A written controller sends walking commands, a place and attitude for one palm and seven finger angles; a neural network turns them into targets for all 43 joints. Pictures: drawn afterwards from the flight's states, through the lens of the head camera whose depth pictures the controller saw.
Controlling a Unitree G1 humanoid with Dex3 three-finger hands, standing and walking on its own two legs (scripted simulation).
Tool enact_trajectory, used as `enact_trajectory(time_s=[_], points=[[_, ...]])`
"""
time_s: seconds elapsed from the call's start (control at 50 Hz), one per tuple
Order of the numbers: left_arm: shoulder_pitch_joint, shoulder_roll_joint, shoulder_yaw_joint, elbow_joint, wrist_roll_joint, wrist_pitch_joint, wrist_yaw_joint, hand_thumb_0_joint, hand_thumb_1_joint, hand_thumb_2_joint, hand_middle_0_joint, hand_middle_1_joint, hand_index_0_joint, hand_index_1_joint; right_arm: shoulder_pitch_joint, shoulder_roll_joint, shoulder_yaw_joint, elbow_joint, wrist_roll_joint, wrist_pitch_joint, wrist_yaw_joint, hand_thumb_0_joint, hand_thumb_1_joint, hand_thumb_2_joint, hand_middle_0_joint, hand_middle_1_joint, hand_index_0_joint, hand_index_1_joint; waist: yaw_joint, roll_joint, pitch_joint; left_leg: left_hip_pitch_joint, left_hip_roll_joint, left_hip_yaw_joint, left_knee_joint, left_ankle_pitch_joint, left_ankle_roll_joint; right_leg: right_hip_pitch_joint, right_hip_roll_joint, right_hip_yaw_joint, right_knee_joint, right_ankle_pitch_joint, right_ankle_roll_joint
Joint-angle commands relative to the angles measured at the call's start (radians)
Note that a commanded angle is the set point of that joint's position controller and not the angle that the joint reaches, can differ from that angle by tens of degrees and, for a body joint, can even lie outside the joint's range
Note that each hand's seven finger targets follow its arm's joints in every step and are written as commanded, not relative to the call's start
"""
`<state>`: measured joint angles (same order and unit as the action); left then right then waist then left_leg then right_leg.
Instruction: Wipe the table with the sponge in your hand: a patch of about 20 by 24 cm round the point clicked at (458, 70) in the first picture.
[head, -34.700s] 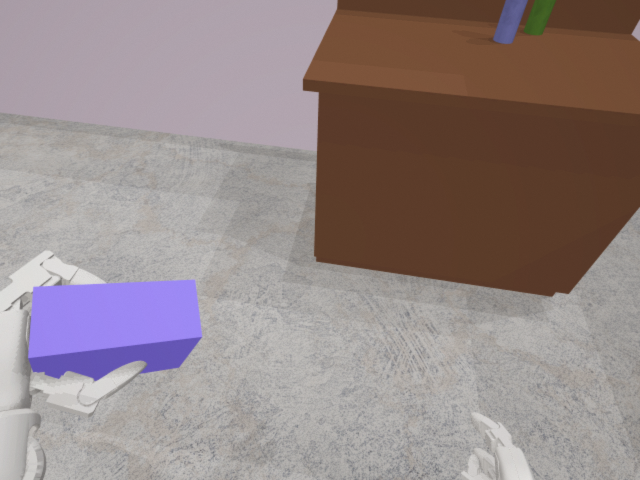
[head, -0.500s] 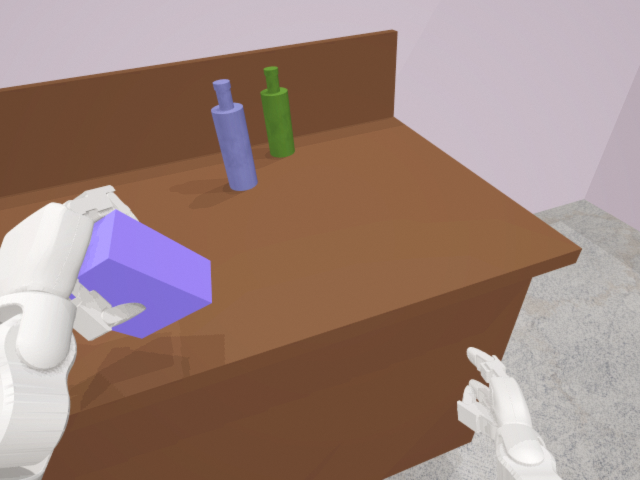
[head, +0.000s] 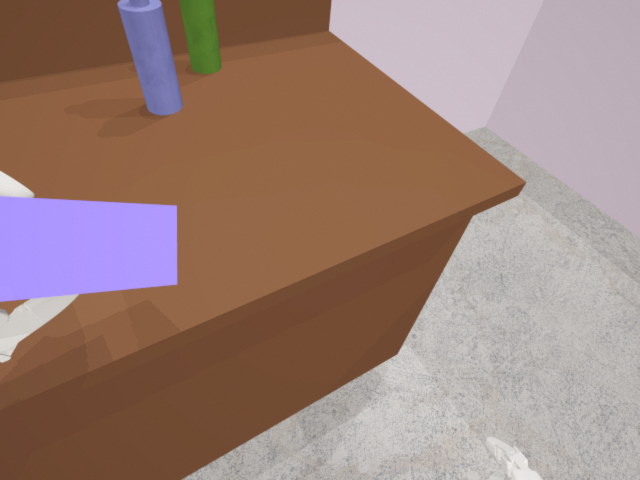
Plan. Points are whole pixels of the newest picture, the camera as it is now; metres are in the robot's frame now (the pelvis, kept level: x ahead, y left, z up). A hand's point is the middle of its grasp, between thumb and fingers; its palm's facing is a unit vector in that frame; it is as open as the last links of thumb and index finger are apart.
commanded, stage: step back with the hand held close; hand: left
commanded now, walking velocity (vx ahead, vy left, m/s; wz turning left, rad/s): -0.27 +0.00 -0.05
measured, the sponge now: (89, 244) +0.25 +0.20 +0.24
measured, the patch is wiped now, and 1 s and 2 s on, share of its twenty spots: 1.00 1.00 1.00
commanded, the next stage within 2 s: stop stepping back and stand still in 0.74 s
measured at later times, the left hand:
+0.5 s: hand out of the picture +0.12 +0.25 +0.29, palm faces +0.58 -0.77 -0.25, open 10.0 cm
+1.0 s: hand out of the picture -0.02 +0.20 +0.29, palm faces +0.55 -0.80 -0.26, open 10.0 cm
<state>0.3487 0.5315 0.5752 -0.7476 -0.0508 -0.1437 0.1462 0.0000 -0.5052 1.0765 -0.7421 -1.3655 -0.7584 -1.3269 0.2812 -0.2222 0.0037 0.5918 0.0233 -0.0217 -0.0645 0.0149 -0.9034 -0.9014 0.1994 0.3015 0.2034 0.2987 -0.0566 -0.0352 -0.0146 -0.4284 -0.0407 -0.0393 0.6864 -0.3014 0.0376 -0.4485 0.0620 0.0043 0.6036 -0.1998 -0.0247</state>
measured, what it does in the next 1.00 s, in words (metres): walks backwards: left foot, then right foot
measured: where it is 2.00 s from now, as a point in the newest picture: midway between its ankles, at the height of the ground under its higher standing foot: outside the picture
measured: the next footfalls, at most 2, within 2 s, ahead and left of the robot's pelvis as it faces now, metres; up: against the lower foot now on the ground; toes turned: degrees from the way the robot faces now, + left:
left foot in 0.30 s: +0.01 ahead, +0.12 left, +0.00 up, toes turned +4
right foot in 0.58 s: -0.03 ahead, -0.15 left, +0.00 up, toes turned +1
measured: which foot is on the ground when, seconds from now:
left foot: down 0.00-0.18, up 0.20-0.28, down 0.30-0.60, up 0.62-0.78, down 0.80-1.00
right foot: down 0.00-0.32, up 0.34-0.56, down 0.58-0.80, up 0.82-1.00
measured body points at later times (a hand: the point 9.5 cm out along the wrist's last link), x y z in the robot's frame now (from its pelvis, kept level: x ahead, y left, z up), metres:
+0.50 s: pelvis -0.09 -0.01 +0.00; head -0.07 +0.03 +0.45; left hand +0.09 +0.29 +0.30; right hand +0.10 -0.21 -0.07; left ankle -0.03 +0.12 -0.72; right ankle -0.04 -0.13 -0.69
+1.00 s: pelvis -0.24 -0.04 -0.01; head -0.24 -0.02 +0.44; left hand -0.05 +0.24 +0.30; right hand -0.09 -0.28 -0.08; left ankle -0.16 +0.10 -0.72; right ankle -0.19 -0.16 -0.71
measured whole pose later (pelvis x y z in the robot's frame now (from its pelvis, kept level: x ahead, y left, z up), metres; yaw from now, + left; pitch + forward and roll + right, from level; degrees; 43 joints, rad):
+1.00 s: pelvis -0.24 -0.04 -0.01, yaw -1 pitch -2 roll -1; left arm 0.17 0.47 0.56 -0.66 -0.07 -0.15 0.16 0.00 -0.51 1.08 -0.75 -1.37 -0.76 -1.33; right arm 0.24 -0.18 0.00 0.60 0.05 -0.12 -0.03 0.01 -0.90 -0.90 0.20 0.30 0.20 0.30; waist -0.03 -0.03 0.02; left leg -0.42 0.09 0.01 0.73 -0.28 -0.02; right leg -0.43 0.04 -0.01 0.83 -0.39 0.02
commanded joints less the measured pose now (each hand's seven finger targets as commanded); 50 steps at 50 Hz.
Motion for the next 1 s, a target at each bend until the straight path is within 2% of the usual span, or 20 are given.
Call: enact_trajectory(time_s=[0.0, 0.08, 0.12, 0.16, 0.2, 0.26, 0.32, 0.36, 0.4, 0.5, 0.56, 0.6, 0.62, 0.68, 0.74, 0.78, 0.8, 0.84, 0.94, 0.98], points=[[-0.182, 0.183, 0.129, -0.199, 0.011, -0.079, 0.021, 0.0, 0.1, 1.3, -1.2, -1.6, -1.2, -1.6, -0.136, -0.149, -0.047, -0.168, -0.023, -0.095, -0.008, 0.0, -0.9, -0.9, 0.2, 0.3, 0.2, 0.3, 0.054, 0.238, -0.156, -0.136, 0.247, -0.284, -0.328, -0.087, 0.07, 0.21, -0.04, 0.046, 0.118, -0.097, 0.014], [-0.339, 0.153, 0.068, -0.05, 0.02, -0.055, 0.006, 0.0, 0.1, 1.3, -1.2, -1.6, -1.2, -1.6, -0.138, -0.146, -0.046, -0.158, -0.011, -0.101, -0.005, 0.0, -0.9, -0.9, 0.2, 0.3, 0.2, 0.3, 0.049, 0.167, -0.106, -0.152, 0.208, -0.217, -0.199, -0.136, 0.051, 0.223, -0.072, 0.072, -0.014, -0.01, -0.003], [-0.368, 0.14, 0.03, 0.01, 0.012, -0.047, -0.001, 0.0, 0.1, 1.3, -1.2, -1.6, -1.2, -1.6, -0.144, -0.132, -0.037, -0.16, -0.001, -0.087, -0.003, 0.0, -0.9, -0.9, 0.2, 0.3, 0.2, 0.3, 0.037, 0.025, -0.045, -0.148, 0.117, -0.135, -0.023, -0.346, 0.014, 0.067, -0.177, 0.206, -0.174, -0.155, -0.046], [-0.376, 0.119, -0.016, 0.01, -0.01, -0.046, -0.001, 0.0, 0.1, 1.3, -1.2, -1.6, -1.2, -1.6, -0.144, -0.113, -0.023, -0.118, 0.009, -0.076, 0.001, 0.0, -0.9, -0.9, 0.2, 0.3, 0.2, 0.3, 0.025, -0.077, -0.068, 0.082, 0.07, -0.043, 0.297, -0.22, -0.02, -0.197, -0.324, 0.312, -0.316, -0.342, -0.103], [-0.347, 0.124, -0.021, -0.032, -0.021, -0.036, -0.001, 0.0, 0.1, 1.3, -1.2, -1.6, -1.2, -1.6, -0.176, -0.086, 0.0, -0.114, 0.013, -0.06, 0.011, 0.0, -0.9, -0.9, 0.2, 0.3, 0.2, 0.3, 0.019, -0.083, -0.122, 0.136, 0.097, -0.025, 0.324, -0.144, -0.017, -0.181, -0.371, 0.272, -0.281, -0.182, -0.126], [-0.291, 0.166, 0.038, -0.136, -0.027, -0.028, 0.008, 0.0, 0.1, 1.3, -1.2, -1.6, -1.2, -1.6, -0.207, -0.102, -0.004, -0.133, 0.0, -0.05, 0.004, 0.0, -0.9, -0.9, 0.2, 0.3, 0.2, 0.3, 0.028, 0.026, -0.086, 0.104, 0.145, -0.071, -0.057, -0.189, 0.021, -0.141, -0.27, 0.18, -0.141, -0.158, -0.059], [-0.367, 0.163, 0.076, -0.269, -0.01, -0.06, 0.024, 0.0, 0.1, 1.3, -1.2, -1.6, -1.2, -1.6, -0.195, -0.115, -0.028, -0.175, -0.025, -0.086, -0.006, 0.0, -0.9, -0.9, 0.2, 0.3, 0.2, 0.3, 0.016, 0.421, -0.13, -0.054, 0.393, -0.356, -0.416, -0.144, 0.127, -0.057, -0.037, 0.044, 0.478, -0.254, 0.036], [-0.371, 0.159, 0.085, -0.219, -0.012, -0.057, 0.03, 0.0, 0.1, 1.3, -1.2, -1.6, -1.2, -1.6, -0.146, -0.1, -0.048, -0.13, -0.018, -0.125, 0.01, 0.0, -0.9, -0.9, 0.2, 0.3, 0.2, 0.3, 0.029, 0.21, -0.158, 0.187, 0.381, -0.261, -0.251, 0.369, 0.137, -0.201, -0.033, 0.101, 0.557, -0.306, 0.039], [-0.377, 0.119, 0.055, -0.168, -0.012, -0.055, 0.026, 0.0, 0.1, 1.3, -1.2, -1.6, -1.2, -1.6, -0.142, -0.101, -0.049, -0.101, -0.009, -0.149, 0.021, 0.0, -0.9, -0.9, 0.2, 0.3, 0.2, 0.3, 0.037, 0.203, -0.189, 0.344, 0.35, -0.19, -0.195, 0.627, 0.118, -0.201, -0.034, 0.071, 0.411, -0.296, 0.053], [-0.386, 0.078, -0.015, -0.084, -0.009, -0.058, -0.009, 0.0, 0.1, 1.3, -1.2, -1.6, -1.2, -1.6, -0.214, -0.122, -0.028, -0.141, 0.0, -0.144, 0.037, 0.0, -0.9, -0.9, 0.2, 0.3, 0.2, 0.3, 0.052, 0.301, -0.14, 0.172, 0.291, -0.124, -0.18, 0.329, 0.042, 0.114, -0.038, 0.0, -0.029, -0.067, 0.044], [-0.324, 0.113, 0.021, -0.083, -0.016, -0.078, -0.023, 0.0, 0.1, 1.3, -1.2, -1.6, -1.2, -1.6, -0.221, -0.122, -0.02, -0.16, 0.006, -0.129, 0.041, 0.0, -0.9, -0.9, 0.2, 0.3, 0.2, 0.3, 0.066, 0.13, -0.122, 0.05, 0.234, -0.061, 0.011, 0.09, -0.003, 0.208, -0.093, 0.006, -0.244, 0.19, 0.017], [-0.251, 0.15, 0.028, -0.139, -0.03, -0.077, -0.023, 0.0, 0.1, 1.3, -1.2, -1.6, -1.2, -1.6, -0.192, -0.103, -0.065, -0.167, 0.038, -0.104, 0.034, 0.0, -0.9, -0.9, 0.2, 0.3, 0.2, 0.3, 0.054, -0.233, -0.183, -0.014, 0.07, 0.027, 0.396, -0.16, -0.084, 0.163, -0.365, 0.273, -0.274, 0.389, -0.128], [-0.182, 0.17, 0.06, -0.174, -0.036, -0.081, -0.019, 0.0, 0.1, 1.3, -1.2, -1.6, -1.2, -1.6, -0.224, -0.079, -0.061, -0.175, 0.046, -0.089, 0.031, 0.0, -0.9, -0.9, 0.2, 0.3, 0.2, 0.3, 0.067, -0.223, -0.207, -0.008, 0.085, -0.015, 0.579, -0.199, -0.082, 0.11, -0.421, 0.291, -0.269, 0.42, -0.171], [-0.135, 0.168, 0.087, -0.248, -0.039, -0.084, -0.01, 0.0, 0.1, 1.3, -1.2, -1.6, -1.2, -1.6, -0.252, -0.024, -0.005, -0.205, 0.018, -0.054, 0.028, 0.0, -0.9, -0.9, 0.2, 0.3, 0.2, 0.3, 0.04, -0.01, -0.161, 0.0, 0.138, -0.01, 0.294, -0.178, -0.068, 0.073, -0.343, 0.158, -0.12, 0.502, -0.113], [-0.166, 0.192, 0.126, -0.223, -0.049, -0.089, 0.018, 0.0, 0.1, 1.3, -1.2, -1.6, -1.2, -1.6, -0.187, -0.073, -0.042, -0.162, 0.014, -0.063, 0.001, 0.0, -0.9, -0.9, 0.2, 0.3, 0.2, 0.3, 0.01, 0.005, -0.215, 0.2, 0.13, 0.052, -0.151, -0.009, -0.048, 0.024, -0.27, 0.172, -0.012, 0.308, -0.044], [-0.212, 0.18, 0.127, -0.198, -0.059, -0.101, 0.03, 0.0, 0.1, 1.3, -1.2, -1.6, -1.2, -1.6, -0.179, -0.135, -0.079, -0.143, 0.004, -0.099, -0.007, 0.0, -0.9, -0.9, 0.2, 0.3, 0.2, 0.3, 0.012, 0.313, -0.142, 0.234, 0.404, -0.202, -0.36, 0.24, 0.071, -0.155, -0.043, 0.035, 0.291, -0.184, 0.043], [-0.262, 0.166, 0.105, -0.148, -0.056, -0.099, 0.034, 0.0, 0.1, 1.3, -1.2, -1.6, -1.2, -1.6, -0.156, -0.105, -0.071, -0.128, 0.002, -0.118, -0.007, 0.0, -0.9, -0.9, 0.2, 0.3, 0.2, 0.3, -0.004, 0.364, -0.154, 0.198, 0.454, -0.232, -0.329, 0.372, 0.112, -0.193, -0.018, 0.073, 0.532, -0.334, 0.045], [-0.323, 0.182, 0.112, -0.118, -0.038, -0.086, 0.035, 0.0, 0.1, 1.3, -1.2, -1.6, -1.2, -1.6, -0.106, -0.117, -0.084, -0.09, 0.005, -0.147, 0.009, 0.0, -0.9, -0.9, 0.2, 0.3, 0.2, 0.3, 0.003, 0.297, -0.181, 0.263, 0.388, -0.18, -0.208, 0.558, 0.129, -0.2, -0.024, 0.129, 0.606, -0.303, 0.053], [-0.284, 0.11, 0.019, -0.09, -0.021, -0.055, 0.011, 0.0, 0.1, 1.3, -1.2, -1.6, -1.2, -1.6, -0.18, -0.135, -0.051, -0.148, 0.023, -0.153, 0.034, 0.0, -0.9, -0.9, 0.2, 0.3, 0.2, 0.3, 0.033, 0.274, -0.083, -0.07, 0.273, -0.11, -0.233, -0.306, 0.048, 0.182, -0.042, -0.019, 0.13, -0.157, 0.036], [-0.282, 0.114, -0.006, -0.07, -0.002, -0.043, -0.008, 0.0, 0.1, 1.3, -1.2, -1.6, -1.2, -1.6, -0.199, -0.133, -0.035, -0.171, 0.018, -0.135, 0.032, 0.0, -0.9, -0.9, 0.2, 0.3, 0.2, 0.3, 0.047, 0.182, -0.066, -0.155, 0.165, -0.006, -0.057, -0.396, 0.012, 0.291, -0.021, -0.083, -0.059, -0.073, 0.028]])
